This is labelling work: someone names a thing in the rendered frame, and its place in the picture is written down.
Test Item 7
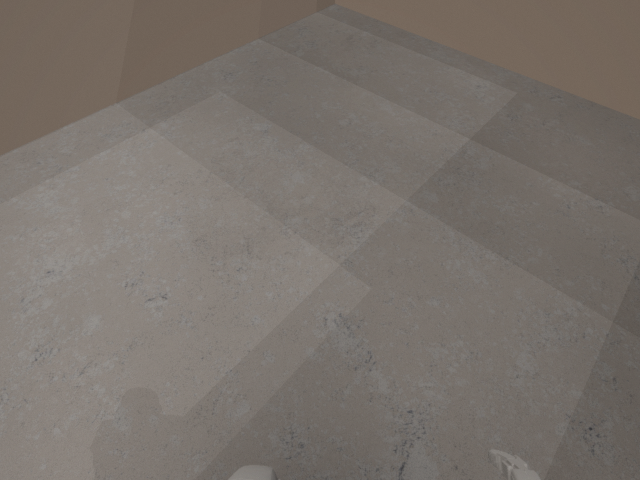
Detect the robot right hand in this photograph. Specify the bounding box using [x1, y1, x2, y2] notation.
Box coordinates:
[488, 449, 541, 480]

